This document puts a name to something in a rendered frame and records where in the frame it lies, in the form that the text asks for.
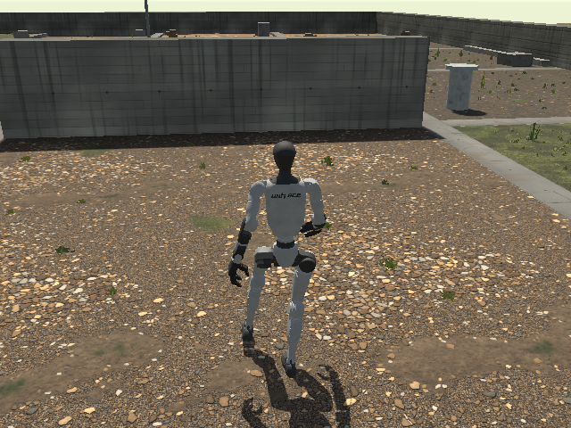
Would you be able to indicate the robot right thigh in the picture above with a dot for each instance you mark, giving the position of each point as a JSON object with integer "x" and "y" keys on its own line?
{"x": 302, "y": 275}

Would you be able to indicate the left robot forearm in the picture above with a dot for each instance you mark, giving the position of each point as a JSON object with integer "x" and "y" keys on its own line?
{"x": 241, "y": 244}

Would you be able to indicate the left robot hand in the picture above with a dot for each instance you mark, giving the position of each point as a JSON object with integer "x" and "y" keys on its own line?
{"x": 232, "y": 268}

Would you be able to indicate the robot right upper arm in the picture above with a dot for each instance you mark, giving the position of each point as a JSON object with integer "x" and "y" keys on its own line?
{"x": 316, "y": 201}

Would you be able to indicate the right robot hand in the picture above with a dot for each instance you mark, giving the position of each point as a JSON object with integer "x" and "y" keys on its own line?
{"x": 307, "y": 227}

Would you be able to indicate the robot left upper arm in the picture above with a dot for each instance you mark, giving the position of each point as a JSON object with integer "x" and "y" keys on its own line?
{"x": 253, "y": 203}

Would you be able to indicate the right robot shin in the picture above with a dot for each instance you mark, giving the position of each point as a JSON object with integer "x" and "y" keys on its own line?
{"x": 294, "y": 330}

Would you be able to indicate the right robot forearm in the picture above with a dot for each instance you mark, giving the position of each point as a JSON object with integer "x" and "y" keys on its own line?
{"x": 318, "y": 227}

